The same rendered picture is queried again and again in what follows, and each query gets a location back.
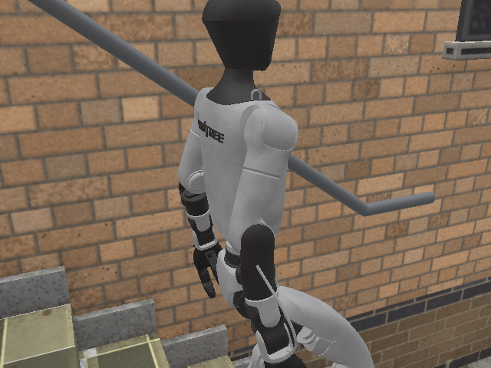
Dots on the robot right forearm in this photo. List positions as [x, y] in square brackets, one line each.
[272, 335]

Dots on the right robot thigh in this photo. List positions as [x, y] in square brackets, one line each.
[322, 330]

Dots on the robot left hand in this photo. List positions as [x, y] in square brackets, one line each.
[203, 260]

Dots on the robot left upper arm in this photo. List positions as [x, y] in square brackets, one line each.
[190, 172]

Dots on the robot torso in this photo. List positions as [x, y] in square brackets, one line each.
[224, 151]

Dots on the robot right upper arm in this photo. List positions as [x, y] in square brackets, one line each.
[270, 136]

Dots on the robot left forearm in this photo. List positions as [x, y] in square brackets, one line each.
[197, 209]

